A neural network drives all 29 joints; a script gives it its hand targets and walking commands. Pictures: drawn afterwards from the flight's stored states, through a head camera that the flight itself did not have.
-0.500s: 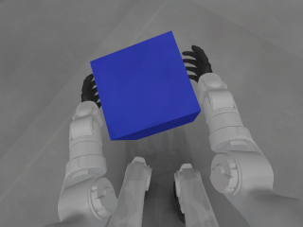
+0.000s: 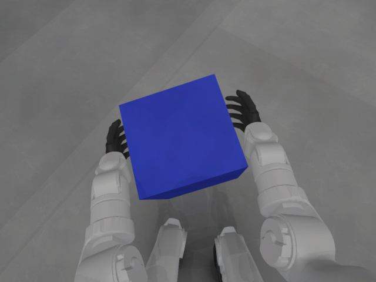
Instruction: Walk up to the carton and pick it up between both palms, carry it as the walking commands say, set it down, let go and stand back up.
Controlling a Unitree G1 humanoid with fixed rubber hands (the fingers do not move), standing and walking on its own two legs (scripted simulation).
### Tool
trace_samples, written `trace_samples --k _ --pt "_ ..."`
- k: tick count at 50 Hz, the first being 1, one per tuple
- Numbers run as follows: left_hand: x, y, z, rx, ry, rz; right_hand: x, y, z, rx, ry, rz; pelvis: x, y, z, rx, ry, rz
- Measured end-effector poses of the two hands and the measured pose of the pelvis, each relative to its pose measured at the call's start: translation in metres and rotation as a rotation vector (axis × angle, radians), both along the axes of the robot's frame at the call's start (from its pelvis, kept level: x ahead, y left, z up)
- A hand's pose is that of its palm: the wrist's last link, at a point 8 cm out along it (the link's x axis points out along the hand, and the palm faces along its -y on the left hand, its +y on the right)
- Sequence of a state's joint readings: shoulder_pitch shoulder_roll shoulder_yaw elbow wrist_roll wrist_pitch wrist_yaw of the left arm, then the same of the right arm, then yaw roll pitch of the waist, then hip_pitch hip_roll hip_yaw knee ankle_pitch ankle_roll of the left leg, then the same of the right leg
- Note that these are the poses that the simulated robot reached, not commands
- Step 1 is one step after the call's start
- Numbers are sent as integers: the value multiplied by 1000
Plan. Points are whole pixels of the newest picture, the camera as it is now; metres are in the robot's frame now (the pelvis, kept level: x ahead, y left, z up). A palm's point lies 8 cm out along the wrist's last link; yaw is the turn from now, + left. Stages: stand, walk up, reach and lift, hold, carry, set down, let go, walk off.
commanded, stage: reach and lift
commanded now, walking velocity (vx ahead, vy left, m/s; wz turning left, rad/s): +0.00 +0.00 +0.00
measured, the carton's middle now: (187, 147) +0.42 +0.06 -0.12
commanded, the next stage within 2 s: none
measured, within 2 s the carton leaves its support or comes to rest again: neither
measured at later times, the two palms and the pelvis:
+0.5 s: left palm (103, 151) +0.36 +0.21 +0.02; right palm (262, 119) +0.43 -0.08 +0.03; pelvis +0.02 +0.00 +0.07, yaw +0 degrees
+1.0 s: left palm (85, 149) +0.34 +0.20 +0.09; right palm (280, 114) +0.41 -0.09 +0.10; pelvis +0.04 +0.01 +0.12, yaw -1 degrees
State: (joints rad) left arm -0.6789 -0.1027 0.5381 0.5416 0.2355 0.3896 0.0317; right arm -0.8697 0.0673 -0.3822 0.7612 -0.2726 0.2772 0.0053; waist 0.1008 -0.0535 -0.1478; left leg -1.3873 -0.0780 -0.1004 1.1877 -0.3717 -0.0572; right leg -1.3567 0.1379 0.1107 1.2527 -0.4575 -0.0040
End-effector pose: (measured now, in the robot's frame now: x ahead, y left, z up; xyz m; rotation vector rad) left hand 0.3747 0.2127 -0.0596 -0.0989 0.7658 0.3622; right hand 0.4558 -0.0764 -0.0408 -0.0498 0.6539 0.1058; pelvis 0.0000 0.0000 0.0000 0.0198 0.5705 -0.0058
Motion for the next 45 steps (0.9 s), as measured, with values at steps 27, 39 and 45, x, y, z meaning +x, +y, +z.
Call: trace_samples --k 27,39,45 --pt "-16 -4 83 11 -3 -17 -22 -6 80 -17 1 -4 24 5 73 -10 -157 1" --pt "-27 -7 119 17 -8 -21 -35 -10 114 -24 2 -4 36 6 100 -12 -248 -2" --pt "-33 -8 136 21 -16 -22 -42 -11 129 -23 -5 -2 39 7 110 -12 -300 -5"
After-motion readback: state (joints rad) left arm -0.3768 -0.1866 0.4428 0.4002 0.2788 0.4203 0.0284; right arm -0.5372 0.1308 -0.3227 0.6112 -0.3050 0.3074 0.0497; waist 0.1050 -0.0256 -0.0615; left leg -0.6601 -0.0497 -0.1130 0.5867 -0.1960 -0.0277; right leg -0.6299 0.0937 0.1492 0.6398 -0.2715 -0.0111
